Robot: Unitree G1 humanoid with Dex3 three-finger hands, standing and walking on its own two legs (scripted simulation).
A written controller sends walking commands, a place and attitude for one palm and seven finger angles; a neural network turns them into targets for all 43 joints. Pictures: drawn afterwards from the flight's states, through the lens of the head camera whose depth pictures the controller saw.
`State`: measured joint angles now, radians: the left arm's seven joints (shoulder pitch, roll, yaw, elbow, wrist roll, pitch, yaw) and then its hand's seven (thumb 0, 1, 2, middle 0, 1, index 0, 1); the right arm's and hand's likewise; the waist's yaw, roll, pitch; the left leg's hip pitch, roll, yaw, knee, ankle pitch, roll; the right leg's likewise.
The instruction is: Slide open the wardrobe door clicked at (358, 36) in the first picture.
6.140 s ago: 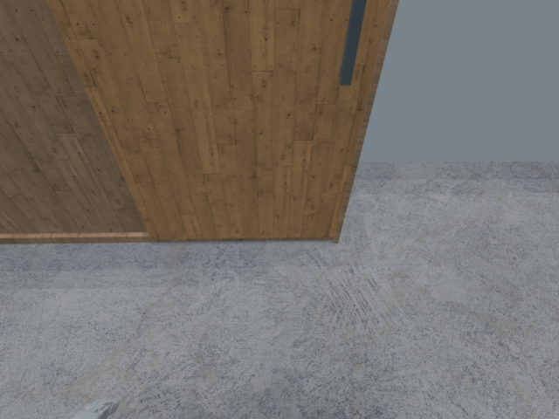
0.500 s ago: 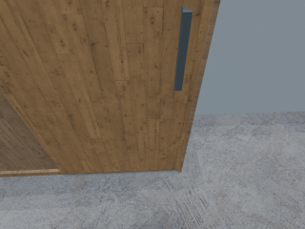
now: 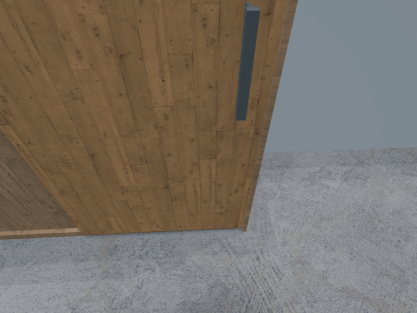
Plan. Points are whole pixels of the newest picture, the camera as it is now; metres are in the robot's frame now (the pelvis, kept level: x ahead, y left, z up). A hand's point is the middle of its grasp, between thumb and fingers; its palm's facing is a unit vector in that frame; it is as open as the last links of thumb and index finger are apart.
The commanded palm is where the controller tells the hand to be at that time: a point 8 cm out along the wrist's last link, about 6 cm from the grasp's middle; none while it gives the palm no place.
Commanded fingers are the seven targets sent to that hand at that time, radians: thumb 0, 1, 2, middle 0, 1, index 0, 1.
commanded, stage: look again from close up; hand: right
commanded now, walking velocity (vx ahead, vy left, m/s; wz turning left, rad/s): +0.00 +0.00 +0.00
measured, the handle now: (244, 67) +0.63 -0.05 +0.18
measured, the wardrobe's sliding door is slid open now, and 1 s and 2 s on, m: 0.00 0.00 0.00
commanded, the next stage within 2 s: shuffle to correct the standing spot in 1.84 s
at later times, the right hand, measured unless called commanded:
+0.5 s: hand out of the picture -0.01 -0.19 -0.17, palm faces +0.03 +0.97 -0.23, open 7.4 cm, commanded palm none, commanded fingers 0.00 -0.90 -0.90 0.20 0.30 0.20 0.30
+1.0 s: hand out of the picture +0.09 -0.21 -0.16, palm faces -0.02 +0.96 -0.30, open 7.4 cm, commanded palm none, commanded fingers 0.00 -0.90 -0.90 0.20 0.30 0.20 0.30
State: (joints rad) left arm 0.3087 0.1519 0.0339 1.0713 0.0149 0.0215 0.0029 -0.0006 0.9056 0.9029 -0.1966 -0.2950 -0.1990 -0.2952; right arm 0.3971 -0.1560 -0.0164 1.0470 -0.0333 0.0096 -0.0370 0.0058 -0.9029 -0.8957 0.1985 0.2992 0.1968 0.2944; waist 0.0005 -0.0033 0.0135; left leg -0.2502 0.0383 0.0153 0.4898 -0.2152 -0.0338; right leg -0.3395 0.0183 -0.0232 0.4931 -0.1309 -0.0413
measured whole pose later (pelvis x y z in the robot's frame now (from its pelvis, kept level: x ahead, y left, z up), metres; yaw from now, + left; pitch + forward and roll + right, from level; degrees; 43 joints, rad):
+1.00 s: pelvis +0.05 +0.01 +0.01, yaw -1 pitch -1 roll +0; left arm 0.16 0.28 0.02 1.09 0.01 -0.01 0.00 0.00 0.90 0.90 -0.20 -0.30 -0.20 -0.30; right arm 0.21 -0.27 0.00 1.06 -0.02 -0.01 -0.02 0.01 -0.90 -0.90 0.20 0.30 0.20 0.29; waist 0.00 -0.01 0.05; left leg -0.14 0.03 0.00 0.40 -0.24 -0.03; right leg -0.24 0.02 -0.01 0.41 -0.16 -0.03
